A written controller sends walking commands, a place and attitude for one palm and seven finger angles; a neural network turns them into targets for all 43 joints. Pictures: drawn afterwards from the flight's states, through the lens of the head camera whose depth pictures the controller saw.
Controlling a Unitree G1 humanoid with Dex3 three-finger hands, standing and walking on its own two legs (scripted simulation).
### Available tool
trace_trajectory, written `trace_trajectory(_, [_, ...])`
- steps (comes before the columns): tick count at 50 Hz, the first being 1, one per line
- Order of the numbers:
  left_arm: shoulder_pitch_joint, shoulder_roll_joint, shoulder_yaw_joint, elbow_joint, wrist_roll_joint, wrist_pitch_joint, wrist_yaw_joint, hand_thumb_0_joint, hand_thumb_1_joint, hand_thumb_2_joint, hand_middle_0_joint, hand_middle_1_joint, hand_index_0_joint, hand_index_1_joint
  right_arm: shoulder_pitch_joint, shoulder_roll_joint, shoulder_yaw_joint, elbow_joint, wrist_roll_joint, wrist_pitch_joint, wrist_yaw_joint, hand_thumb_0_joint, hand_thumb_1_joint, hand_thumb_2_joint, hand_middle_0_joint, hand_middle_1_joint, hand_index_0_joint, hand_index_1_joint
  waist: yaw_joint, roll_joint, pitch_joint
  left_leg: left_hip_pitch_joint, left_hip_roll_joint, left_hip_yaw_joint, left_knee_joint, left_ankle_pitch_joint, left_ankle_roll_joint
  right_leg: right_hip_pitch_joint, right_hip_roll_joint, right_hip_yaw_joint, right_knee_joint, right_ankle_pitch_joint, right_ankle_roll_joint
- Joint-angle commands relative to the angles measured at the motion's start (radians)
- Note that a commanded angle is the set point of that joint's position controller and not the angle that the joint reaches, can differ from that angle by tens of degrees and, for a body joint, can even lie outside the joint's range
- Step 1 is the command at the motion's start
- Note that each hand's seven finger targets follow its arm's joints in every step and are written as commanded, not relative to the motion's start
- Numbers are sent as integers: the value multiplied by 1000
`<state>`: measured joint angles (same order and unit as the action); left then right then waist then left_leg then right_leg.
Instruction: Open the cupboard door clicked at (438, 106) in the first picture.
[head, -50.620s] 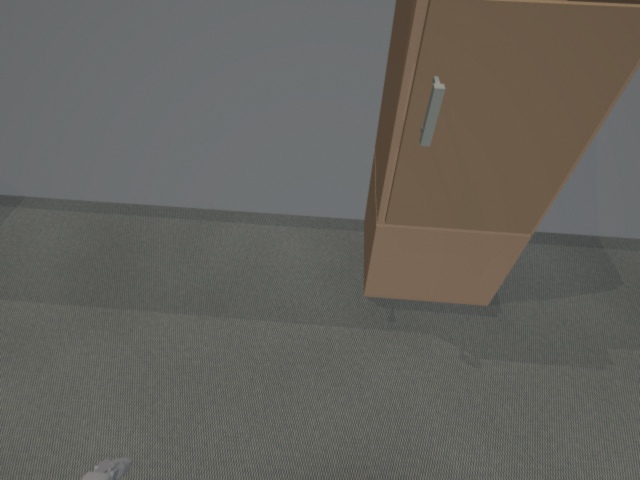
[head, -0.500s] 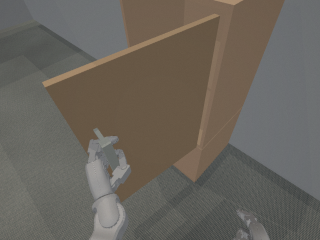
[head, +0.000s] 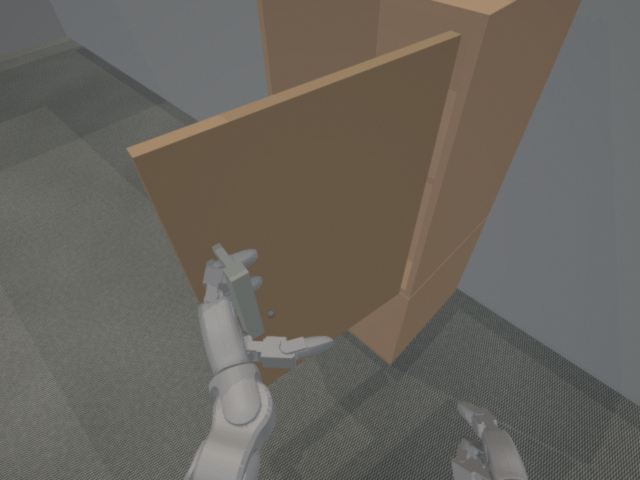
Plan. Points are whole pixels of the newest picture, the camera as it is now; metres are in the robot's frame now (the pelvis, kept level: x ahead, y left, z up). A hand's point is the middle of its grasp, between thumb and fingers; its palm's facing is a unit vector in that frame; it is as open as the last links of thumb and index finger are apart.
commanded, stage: open thumb and fingers to let go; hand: left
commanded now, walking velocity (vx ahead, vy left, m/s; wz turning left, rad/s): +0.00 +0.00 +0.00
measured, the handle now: (237, 292) +0.33 +0.13 +0.07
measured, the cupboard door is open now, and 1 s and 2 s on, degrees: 81 83 82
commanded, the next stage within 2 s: slide the hand sideways off the handle in 0.20 s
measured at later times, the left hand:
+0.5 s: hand (262, 343) +0.26 +0.09 +0.07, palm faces -0.06 -1.00 -0.07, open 15.8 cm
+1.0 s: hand (236, 369) +0.23 +0.11 +0.07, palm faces +0.01 -1.00 -0.02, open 15.9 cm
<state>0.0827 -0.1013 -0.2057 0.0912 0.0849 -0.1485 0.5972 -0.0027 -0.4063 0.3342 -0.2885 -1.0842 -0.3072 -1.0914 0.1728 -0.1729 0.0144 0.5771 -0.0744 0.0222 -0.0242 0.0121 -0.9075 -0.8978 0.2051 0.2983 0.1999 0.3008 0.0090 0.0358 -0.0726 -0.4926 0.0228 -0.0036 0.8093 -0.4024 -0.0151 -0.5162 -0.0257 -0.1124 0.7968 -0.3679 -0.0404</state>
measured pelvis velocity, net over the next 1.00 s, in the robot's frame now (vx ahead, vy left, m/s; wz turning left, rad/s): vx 0.01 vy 0.01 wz -0.02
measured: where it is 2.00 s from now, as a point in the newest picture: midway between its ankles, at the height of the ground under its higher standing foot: outside the picture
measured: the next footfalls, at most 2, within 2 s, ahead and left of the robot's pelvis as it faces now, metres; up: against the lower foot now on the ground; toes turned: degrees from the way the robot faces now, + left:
none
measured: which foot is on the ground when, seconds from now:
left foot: down 0.00-1.00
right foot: down 0.00-1.00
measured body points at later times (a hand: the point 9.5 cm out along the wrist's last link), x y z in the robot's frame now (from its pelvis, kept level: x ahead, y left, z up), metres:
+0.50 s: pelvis -0.01 +0.02 -0.01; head +0.01 +0.01 +0.44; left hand +0.26 +0.14 +0.08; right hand +0.16 -0.19 -0.10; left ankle +0.01 +0.13 -0.71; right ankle +0.03 -0.09 -0.71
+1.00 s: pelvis +0.01 +0.01 -0.01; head +0.03 +0.00 +0.44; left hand +0.22 +0.17 +0.07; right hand +0.18 -0.21 -0.08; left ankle +0.01 +0.13 -0.71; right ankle +0.03 -0.09 -0.71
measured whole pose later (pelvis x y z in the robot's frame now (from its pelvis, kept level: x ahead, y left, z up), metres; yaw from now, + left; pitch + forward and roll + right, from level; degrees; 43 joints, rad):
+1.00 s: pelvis +0.01 +0.01 -0.01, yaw -1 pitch +6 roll +0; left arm 0.42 0.10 -0.13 -0.20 -0.07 -0.23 0.05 -0.01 -0.50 0.30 -0.23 -0.34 -0.23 -0.34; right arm 0.24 -0.21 0.04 0.47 -0.02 -0.07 -0.02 0.01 -0.91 -0.90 0.21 0.30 0.20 0.30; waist 0.02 0.03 -0.05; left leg -0.52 0.03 0.02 0.86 -0.44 0.00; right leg -0.55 -0.02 -0.08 0.84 -0.39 -0.02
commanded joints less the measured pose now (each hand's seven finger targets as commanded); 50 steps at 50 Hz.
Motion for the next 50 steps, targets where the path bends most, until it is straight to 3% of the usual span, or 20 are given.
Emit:
trace_trajectory(1, [-197,-87,-28,-239,27,-53,14,0,-500,300,-217,-700,-217,-700,-105,-89,-33,-166,2,-47,0,0,-900,-900,200,300,200,300,8,-63,-209,45,-30,-8,-107,165,22,120,7,53,-125,123,3])
trace_trajectory(4, [-165,-110,-48,-237,27,-33,16,0,-500,300,-192,-550,-192,-550,-102,-89,-31,-174,5,-44,9,0,-900,-900,200,300,200,300,13,-52,-198,41,-25,-15,-110,191,18,121,15,36,-109,149,-4])
trace_trajectory(9, [-224,-99,-34,-242,22,-14,31,0,-500,300,-150,-300,-150,-300,-121,-93,-28,-171,5,-40,7,0,-900,-900,200,300,200,300,9,-99,-176,26,-24,-24,-109,144,19,96,17,38,-121,76,0])
trace_trajectory(15, [-252,-127,-58,-245,25,4,39,0,-500,300,-150,-300,-150,-300,-131,-90,-25,-166,8,-32,11,0,-900,-900,200,300,200,300,6,-69,-182,30,-23,-27,-106,142,15,73,19,28,-99,71,-4])
trace_trajectory(16, [-245,-31,-264,-235,121,-39,-176,0,-500,300,-150,-300,-150,-300,-34,-128,-24,-129,15,-32,14,0,-900,-900,200,300,200,300,-88,-125,-122,55,-19,-27,-90,158,31,27,10,62,-94,141,0])
trace_trajectory(17, [-298,36,-188,-292,84,-89,-291,0,-500,300,-150,-300,-150,-300,-25,-122,-30,-165,23,-42,6,0,-900,-900,200,300,200,300,-62,-98,-167,47,-21,-27,-90,164,38,47,7,57,-82,169,-3])
trace_trajectory(19, [-305,96,-167,-338,48,-137,-419,0,-500,300,-150,-300,-150,-300,-22,-127,-27,-182,31,-54,-10,0,-900,-900,200,300,200,300,-42,-26,-240,79,-26,-26,-86,186,40,81,5,67,-61,203,-9])
trace_trajectory(21, [-291,86,-174,-331,-18,-151,-535,0,-500,300,-150,-300,-150,-300,-16,-125,-17,-196,48,-85,-16,0,-900,-900,200,300,200,300,-48,-19,-224,79,-28,-33,-90,155,40,68,7,63,-68,175,-6])
trace_trajectory(22, [-261,82,-141,-329,-71,-146,-565,0,-500,300,-150,-300,-150,-300,-26,-122,-13,-210,59,-98,-21,0,-900,-900,200,300,200,300,-33,-29,-216,69,-28,-37,-100,125,36,75,13,56,-78,140,-5])
trace_trajectory(23, [-257,69,-126,-325,-118,-135,-579,0,-500,300,-150,-300,-150,-300,-40,-123,-7,-216,69,-111,-26,0,-900,-900,200,300,200,300,-36,-48,-192,59,-28,-39,-108,81,34,69,17,53,-96,91,0])
trace_trajectory(26, [-168,78,-31,-306,-200,-104,-558,0,-500,300,-150,-300,-150,-300,-64,-129,0,-227,81,-143,-29,0,-900,-900,200,300,200,300,-6,-113,-138,26,-28,-47,-143,8,24,72,20,40,-124,-5,7])
trace_trajectory(30, [-91,124,39,-326,-161,-94,-478,0,-500,300,-150,-300,-150,-300,-57,-127,-1,-232,71,-153,-13,0,-900,-900,200,300,200,300,25,-94,-141,21,-30,-37,-154,29,20,82,16,41,-111,-2,6])
trace_trajectory(33, [-14,146,58,-351,-138,-99,-459,0,-500,300,-150,-300,-150,-300,-44,-127,-4,-242,64,-152,0,0,-900,-900,200,300,200,300,30,-88,-144,13,-29,-20,-143,53,22,89,15,48,-109,24,6])
trace_trajectory(34, [25,182,96,-348,-132,-99,-455,0,-500,300,-150,-300,-150,-300,-40,-130,-7,-242,64,-148,2,0,-900,-900,200,300,200,300,43,-92,-148,7,-28,-19,-144,71,22,104,17,51,-109,37,2])
trace_trajectory(35, [36,165,77,-368,-129,-101,-459,0,-500,300,-150,-300,-150,-300,-44,-126,-5,-250,62,-146,5,0,-900,-900,200,300,200,300,36,-79,-137,8,-28,-12,-142,75,22,101,16,52,-107,48,4])
trace_trajectory(40, [186,201,131,-433,-143,-104,-477,0,-500,300,-150,-300,-150,-300,-35,-123,-8,-271,60,-134,9,0,-900,-900,200,300,200,300,52,-57,-139,-11,-28,7,-131,119,22,143,18,64,-101,122,2])
trace_trajectory(42, [202,220,151,-454,-149,-110,-485,0,-500,300,-150,-300,-150,-300,-31,-123,-10,-272,62,-131,6,0,-900,-900,200,300,200,300,39,-79,-121,-23,-29,11,-121,111,24,138,20,71,-106,125,7])
trace_trajectory(44, [220,222,147,-476,-151,-122,-496,0,-500,300,-150,-300,-150,-300,-26,-124,-11,-271,63,-133,3,0,-900,-900,200,300,200,300,26,-59,-105,-23,-29,7,-109,112,25,117,22,73,-104,124,7])
trace_trajectory(46, [239,214,135,-518,-157,-141,-510,0,-500,300,-150,-300,-150,-300,-19,-125,-13,-278,63,-142,1,0,-900,-900,200,300,200,300,20,-38,-117,-23,-31,6,-94,120,26,105,23,70,-87,138,9])
trace_trajectory(50, [264,254,172,-540,-181,-177,-545,0,-500,300,-150,-300,-150,-300,-1,-134,-21,-270,63,-160,-8,0,-900,-900,200,300,200,300,7,-67,-138,-43,-35,-2,-62,115,28,93,22,79,-77,136,15])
